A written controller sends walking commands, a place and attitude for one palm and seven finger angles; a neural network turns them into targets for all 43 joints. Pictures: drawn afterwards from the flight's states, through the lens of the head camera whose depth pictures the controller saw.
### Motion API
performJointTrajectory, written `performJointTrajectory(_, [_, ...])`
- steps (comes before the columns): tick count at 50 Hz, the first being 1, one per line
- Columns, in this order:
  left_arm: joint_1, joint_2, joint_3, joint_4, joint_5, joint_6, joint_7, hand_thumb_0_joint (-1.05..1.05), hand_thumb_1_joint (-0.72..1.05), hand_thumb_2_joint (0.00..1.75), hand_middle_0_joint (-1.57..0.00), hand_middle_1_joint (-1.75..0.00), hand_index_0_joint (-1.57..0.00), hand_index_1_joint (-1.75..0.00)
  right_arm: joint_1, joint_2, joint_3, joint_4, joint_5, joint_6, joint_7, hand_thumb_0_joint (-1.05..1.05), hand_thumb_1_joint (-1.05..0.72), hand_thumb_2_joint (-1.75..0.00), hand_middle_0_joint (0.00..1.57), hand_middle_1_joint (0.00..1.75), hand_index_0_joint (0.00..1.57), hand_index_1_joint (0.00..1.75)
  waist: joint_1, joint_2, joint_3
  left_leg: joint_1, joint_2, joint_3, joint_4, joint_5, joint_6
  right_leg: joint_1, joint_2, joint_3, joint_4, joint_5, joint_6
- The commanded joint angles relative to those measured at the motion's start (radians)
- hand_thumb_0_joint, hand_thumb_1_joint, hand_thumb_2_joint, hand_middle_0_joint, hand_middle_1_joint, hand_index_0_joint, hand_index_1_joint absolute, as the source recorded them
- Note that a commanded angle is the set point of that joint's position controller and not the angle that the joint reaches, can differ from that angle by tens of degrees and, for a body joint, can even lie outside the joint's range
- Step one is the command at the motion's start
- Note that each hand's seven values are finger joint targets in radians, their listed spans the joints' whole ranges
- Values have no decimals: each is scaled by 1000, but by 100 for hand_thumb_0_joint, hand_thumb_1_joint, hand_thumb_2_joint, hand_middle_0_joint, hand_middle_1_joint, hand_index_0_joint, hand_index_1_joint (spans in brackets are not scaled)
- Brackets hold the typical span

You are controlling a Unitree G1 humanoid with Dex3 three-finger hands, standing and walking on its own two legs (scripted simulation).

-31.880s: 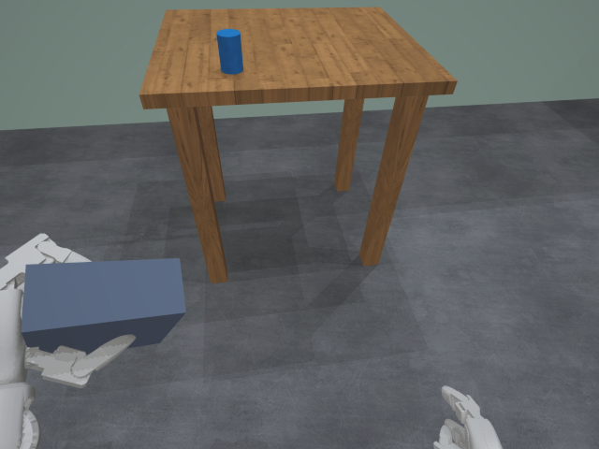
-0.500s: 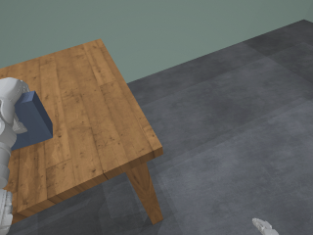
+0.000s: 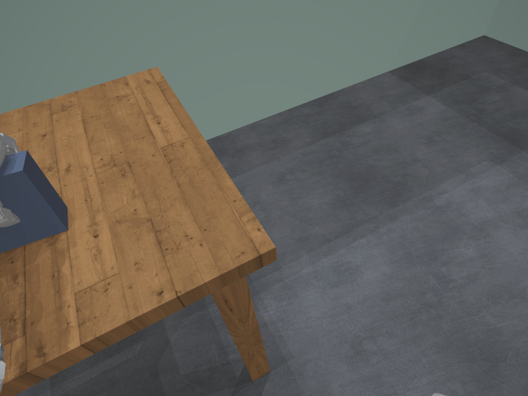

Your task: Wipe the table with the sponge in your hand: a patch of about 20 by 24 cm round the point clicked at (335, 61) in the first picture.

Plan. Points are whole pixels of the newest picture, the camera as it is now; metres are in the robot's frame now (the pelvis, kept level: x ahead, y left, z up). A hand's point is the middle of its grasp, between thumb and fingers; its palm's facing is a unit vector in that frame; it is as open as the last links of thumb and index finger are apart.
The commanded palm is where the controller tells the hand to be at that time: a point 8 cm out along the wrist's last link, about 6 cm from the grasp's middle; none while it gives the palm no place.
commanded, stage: slide back across to the first lane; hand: left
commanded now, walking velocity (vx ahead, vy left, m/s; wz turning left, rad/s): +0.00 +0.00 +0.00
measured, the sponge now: (8, 216) +0.35 +0.40 +0.12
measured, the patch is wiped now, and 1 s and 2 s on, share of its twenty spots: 1.00 1.00 1.00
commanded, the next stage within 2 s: wipe back along the first lane in 0.34 s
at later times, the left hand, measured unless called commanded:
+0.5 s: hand out of the picture +0.35 +0.46 +0.17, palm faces +0.02 +0.01 -1.00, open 9.7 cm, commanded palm +0.30 +0.46 +0.22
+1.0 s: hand out of the picture +0.30 +0.43 +0.17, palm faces +0.09 -0.01 -1.00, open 9.6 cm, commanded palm +0.25 +0.42 +0.20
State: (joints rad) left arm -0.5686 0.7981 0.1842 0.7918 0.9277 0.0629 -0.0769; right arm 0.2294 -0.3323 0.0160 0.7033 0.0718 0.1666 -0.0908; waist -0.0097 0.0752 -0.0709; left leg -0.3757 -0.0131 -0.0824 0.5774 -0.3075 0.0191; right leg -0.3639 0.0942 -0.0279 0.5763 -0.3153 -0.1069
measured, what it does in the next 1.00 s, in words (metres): shifts its weight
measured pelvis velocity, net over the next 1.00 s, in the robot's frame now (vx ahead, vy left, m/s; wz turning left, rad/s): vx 0.02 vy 0.11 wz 0.00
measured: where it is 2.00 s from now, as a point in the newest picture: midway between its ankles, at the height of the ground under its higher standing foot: outside the picture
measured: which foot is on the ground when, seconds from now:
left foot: down 0.00-1.00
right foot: down 0.00-1.00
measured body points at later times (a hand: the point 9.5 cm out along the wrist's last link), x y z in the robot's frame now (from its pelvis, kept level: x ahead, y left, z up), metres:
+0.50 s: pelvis +0.02 +0.07 +0.01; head +0.05 +0.04 +0.46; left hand +0.34 +0.46 +0.22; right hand +0.20 -0.19 -0.10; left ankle -0.01 +0.15 -0.73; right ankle -0.02 -0.05 -0.73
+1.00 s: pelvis +0.02 +0.11 +0.01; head +0.03 +0.07 +0.46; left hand +0.30 +0.43 +0.22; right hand +0.25 -0.09 -0.08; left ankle -0.01 +0.15 -0.73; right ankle -0.02 -0.04 -0.73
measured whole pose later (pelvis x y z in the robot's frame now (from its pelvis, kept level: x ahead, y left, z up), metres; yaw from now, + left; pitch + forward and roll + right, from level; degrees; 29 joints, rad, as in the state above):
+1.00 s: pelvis +0.02 +0.11 +0.01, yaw +0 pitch +2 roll -1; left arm -0.14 0.62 0.02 -0.07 0.89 0.47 -0.11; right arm 0.04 -0.28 0.08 0.62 0.05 0.13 -0.01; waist 0.12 0.12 -0.04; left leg -0.20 -0.12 -0.04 0.40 -0.24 0.11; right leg -0.16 -0.01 0.02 0.37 -0.25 -0.01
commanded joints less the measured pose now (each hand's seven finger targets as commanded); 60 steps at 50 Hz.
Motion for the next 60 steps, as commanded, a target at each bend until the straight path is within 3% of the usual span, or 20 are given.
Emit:
performJointTrajectory(1, [-278, 447, 79, -128, 56, 63, 21, 0, 10, 130, -120, -160, -120, -160, -120, -130, -34, -142, -4, -36, -18, 0, -90, -90, 20, 30, 20, 30, 49, -25, -201, -86, -62, 53, -66, 124, 46, 308, -114, 156, -128, 311, 95])
performJointTrajectory(4, [-291, 414, 40, -123, 63, 76, 0, 0, 10, 130, -120, -160, -120, -160, -117, -126, -33, -141, -2, -36, -21, 0, -90, -90, 20, 30, 20, 30, 31, -50, -189, -59, -61, 62, -78, 136, 51, 299, -105, 130, -142, 298, 95])
performJointTrajectory(7, [-267, 430, 63, -188, 56, 68, -23, 0, 10, 130, -120, -160, -120, -160, -122, -123, -35, -157, -4, -38, -23, 0, -90, -90, 20, 30, 20, 30, 43, -17, -227, -9, -58, 59, -91, 187, 55, 320, -95, 109, -135, 312, 81])
performJointTrajectory(8, [-255, 388, 31, -204, 50, 68, -32, 0, 10, 130, -120, -160, -120, -160, -129, -119, -35, -163, -3, -39, -24, 0, -90, -90, 20, 30, 20, 30, 35, -22, -214, 7, -58, 62, -90, 196, 56, 308, -90, 101, -140, 323, 79])
performJointTrajectory(11, [-216, 393, 69, -318, 20, 50, -46, 0, 10, 130, -120, -160, -120, -160, -145, -118, -37, -186, -7, -43, -23, 0, -90, -90, 20, 30, 20, 30, 53, -1, -247, 63, -57, 53, -99, 272, 58, 335, -87, 89, -135, 392, 67])
performJointTrajectory(14, [-147, 395, 102, -341, 8, 52, -43, 0, 10, 130, -120, -160, -120, -160, -138, -120, -40, -181, -8, -43, -17, 0, -90, -90, 20, 30, 20, 30, 58, -40, -205, 75, -55, 53, -105, 301, 54, 315, -79, 63, -136, 404, 67])
performJointTrajectory(16, [-98, 424, 153, -402, -1, 50, -39, 0, 10, 130, -120, -160, -120, -160, -158, -121, -40, -193, -14, -43, -12, 0, -90, -90, 20, 30, 20, 30, 87, 0, -231, 98, -55, 43, -112, 368, 50, 340, -78, 62, -127, 442, 57])
performJointTrajectory(20, [-23, 400, 163, -471, 2, 86, -16, 0, 10, 130, -120, -160, -120, -160, -167, -119, -42, -185, -18, -37, 6, 0, -90, -90, 20, 30, 20, 30, 94, 11, -218, 127, -47, 36, -108, 473, 38, 323, -73, 37, -123, 469, 52])
performJointTrajectory(21, [-25, 389, 158, -512, -4, 96, -18, 0, 10, 130, -120, -160, -120, -160, -187, -118, -37, -196, -19, -36, 11, 0, -90, -90, 20, 30, 20, 30, 100, 62, -224, 143, -45, 27, -114, 518, 33, 320, -73, 40, -128, 466, 47])
performJointTrajectory(27, [36, 179, 1, -659, -38, 211, -38, 0, 10, 130, -120, -160, -120, -160, -206, -108, -40, -205, -13, -51, 33, 0, -90, -90, 20, 30, 20, 30, 66, 46, -238, 263, -8, -11, -117, 682, 11, 241, -65, 3, -150, 397, 56])
performJointTrajectory(31, [79, 148, -13, -748, -34, 272, -48, 0, 10, 130, -120, -160, -120, -160, -233, -107, -33, -214, -15, -55, 39, 0, -90, -90, 20, 30, 20, 30, 78, 39, -267, 301, 5, -35, -132, 747, -12, 245, -55, -3, -161, 370, 50])
performJointTrajectory(36, [183, 87, -36, -835, -57, 327, -61, 0, 10, 130, -120, -160, -120, -160, -268, -95, -20, -231, -15, -67, 53, 0, -90, -90, 20, 30, 20, 30, 100, 15, -261, 314, 19, -50, -156, 754, -28, 260, -53, -5, -171, 342, 47])
performJointTrajectory(37, [173, 19, -102, -862, -63, 337, -66, 0, 10, 130, -120, -160, -120, -160, -271, -83, -15, -234, -15, -70, 56, 0, -90, -90, 20, 30, 20, 30, 87, 5, -245, 322, 18, -49, -154, 751, -28, 252, -60, -12, -169, 340, 52])
performJointTrajectory(38, [215, 57, -57, -851, -68, 343, -64, 0, 10, 130, -120, -160, -120, -160, -261, -88, -17, -221, -18, -69, 58, 0, -90, -90, 20, 30, 20, 30, 97, -8, -236, 315, 26, -54, -166, 742, -34, 257, -57, -14, -176, 328, 52])
performJointTrajectory(42, [248, -28, -123, -942, -66, 381, -67, 0, 10, 130, -120, -160, -120, -160, -304, -75, 0, -243, -16, -75, 69, 0, -90, -90, 20, 30, 20, 30, 102, -13, -204, 302, 27, -50, -185, 687, -36, 260, -58, -10, -184, 301, 48])
performJointTrajectory(43, [285, 4, -85, -946, -72, 384, -62, 0, 10, 130, -120, -160, -120, -160, -304, -76, -2, -233, -19, -75, 70, 0, -90, -90, 20, 30, 20, 30, 113, -8, -191, 298, 30, -47, -195, 677, -39, 270, -56, -7, -190, 300, 47])
performJointTrajectory(52, [353, -43, -113, -961, -73, 455, -52, 0, 10, 130, -120, -160, -120, -160, -360, -73, 18, -235, -17, -80, 72, 0, -90, -90, 20, 30, 20, 30, 126, -60, -145, 244, 19, -12, -224, 502, -26, 298, -58, 6, -193, 268, 40])
performJointTrajectory(56, [431, -36, -92, -1000, -77, 472, -54, 0, 10, 130, -120, -160, -120, -160, -380, -71, 18, -240, -15, -83, 76, 0, -90, -90, 20, 30, 20, 30, 143, -21, -154, 240, 21, -13, -226, 498, -23, 306, -49, 18, -193, 269, 37])
performJointTrajectory(57, [438, -71, -125, -1009, -88, 474, -56, 0, 10, 130, -120, -160, -120, -160, -375, -68, 22, -243, -14, -86, 75, 0, -90, -90, 20, 30, 20, 30, 131, -43, -143, 239, 19, -2, -221, 489, -18, 310, -58, 8, -189, 277, 43])
performJointTrajectory(60, [481, -52, -107, -997, -96, 477, -59, 0, 10, 130, -120, -160, -120, -160, -372, -75, 17, -232, -15, -85, 73, 0, -90, -90, 20, 30, 20, 30, 129, -45, -97, 219, 17, 3, -235, 428, -15, 302, -56, 8, -196, 267, 45])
